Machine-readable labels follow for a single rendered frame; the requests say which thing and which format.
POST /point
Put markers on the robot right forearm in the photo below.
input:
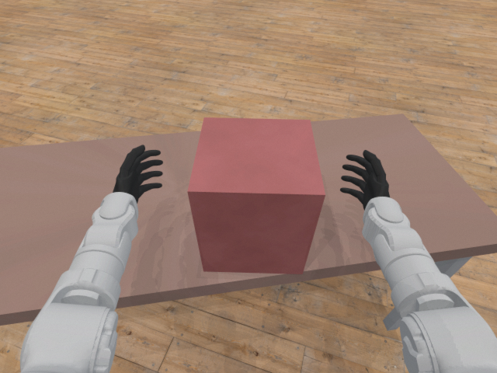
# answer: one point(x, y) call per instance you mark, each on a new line
point(416, 282)

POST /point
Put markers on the left robot upper arm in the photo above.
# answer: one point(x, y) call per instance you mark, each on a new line
point(73, 338)

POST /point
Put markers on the left robot hand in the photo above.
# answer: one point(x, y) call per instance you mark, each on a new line
point(130, 178)

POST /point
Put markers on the carton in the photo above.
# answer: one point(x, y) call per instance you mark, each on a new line
point(255, 193)

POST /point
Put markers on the right robot hand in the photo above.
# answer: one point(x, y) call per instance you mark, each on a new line
point(374, 183)

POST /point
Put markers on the robot left forearm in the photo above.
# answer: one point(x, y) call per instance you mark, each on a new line
point(96, 270)

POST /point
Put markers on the right robot upper arm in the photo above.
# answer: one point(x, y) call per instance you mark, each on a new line
point(453, 340)

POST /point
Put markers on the table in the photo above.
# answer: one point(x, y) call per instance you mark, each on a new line
point(48, 194)

